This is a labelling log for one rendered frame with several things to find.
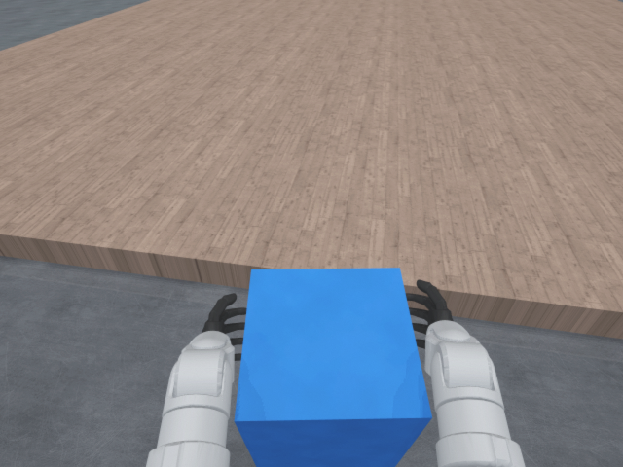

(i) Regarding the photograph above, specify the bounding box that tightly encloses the robot right hand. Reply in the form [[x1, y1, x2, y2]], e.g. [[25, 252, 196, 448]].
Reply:
[[406, 280, 454, 349]]

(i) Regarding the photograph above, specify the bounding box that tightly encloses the right robot forearm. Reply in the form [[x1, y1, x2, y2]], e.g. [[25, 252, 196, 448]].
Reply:
[[424, 320, 526, 467]]

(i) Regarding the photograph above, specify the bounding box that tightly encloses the left robot forearm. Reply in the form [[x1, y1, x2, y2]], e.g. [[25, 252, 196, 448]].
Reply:
[[146, 331, 235, 467]]

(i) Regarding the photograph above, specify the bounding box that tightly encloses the carton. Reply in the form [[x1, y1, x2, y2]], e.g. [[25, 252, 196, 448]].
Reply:
[[235, 268, 432, 467]]

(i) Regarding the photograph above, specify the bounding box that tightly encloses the robot left hand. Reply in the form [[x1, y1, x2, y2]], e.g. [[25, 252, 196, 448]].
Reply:
[[202, 293, 247, 361]]

